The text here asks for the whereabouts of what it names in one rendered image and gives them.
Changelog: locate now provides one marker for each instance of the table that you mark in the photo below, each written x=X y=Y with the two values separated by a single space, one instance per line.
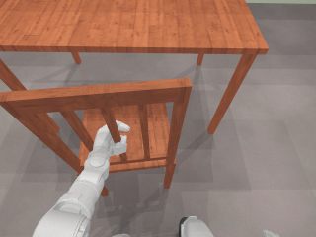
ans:
x=132 y=26

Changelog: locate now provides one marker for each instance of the robot right thigh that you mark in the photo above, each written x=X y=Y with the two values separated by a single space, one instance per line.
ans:
x=195 y=228

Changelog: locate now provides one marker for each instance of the chair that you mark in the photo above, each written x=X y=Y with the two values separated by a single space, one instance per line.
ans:
x=151 y=141

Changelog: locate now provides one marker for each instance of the left robot hand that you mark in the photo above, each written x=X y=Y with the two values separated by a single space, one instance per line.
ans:
x=104 y=140

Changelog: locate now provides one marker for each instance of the robot right shin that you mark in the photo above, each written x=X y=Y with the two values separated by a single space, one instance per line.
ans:
x=191 y=217

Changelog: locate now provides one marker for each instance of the robot left upper arm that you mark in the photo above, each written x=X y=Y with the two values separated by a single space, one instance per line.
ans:
x=58 y=223

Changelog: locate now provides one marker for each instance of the robot left forearm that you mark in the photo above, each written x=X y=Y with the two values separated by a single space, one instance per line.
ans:
x=85 y=191

